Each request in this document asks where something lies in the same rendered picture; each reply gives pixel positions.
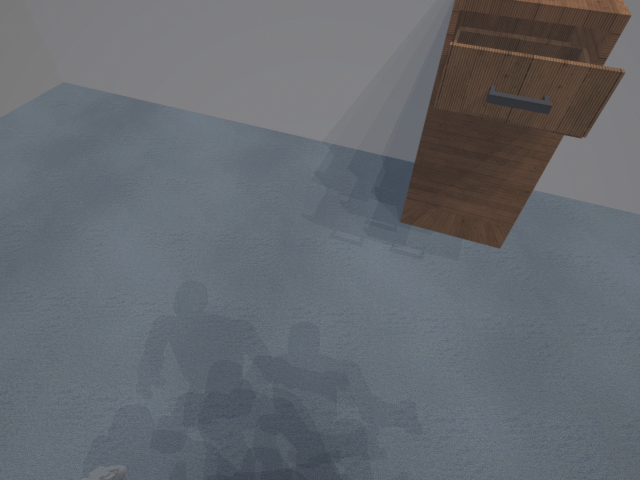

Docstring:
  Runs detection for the drawer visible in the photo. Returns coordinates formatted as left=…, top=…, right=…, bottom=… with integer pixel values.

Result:
left=433, top=29, right=625, bottom=139

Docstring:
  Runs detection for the handle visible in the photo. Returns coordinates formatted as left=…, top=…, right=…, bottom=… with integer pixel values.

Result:
left=486, top=85, right=552, bottom=114

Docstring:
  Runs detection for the cabinet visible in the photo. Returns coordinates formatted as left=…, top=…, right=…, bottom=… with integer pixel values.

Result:
left=400, top=0, right=631, bottom=249

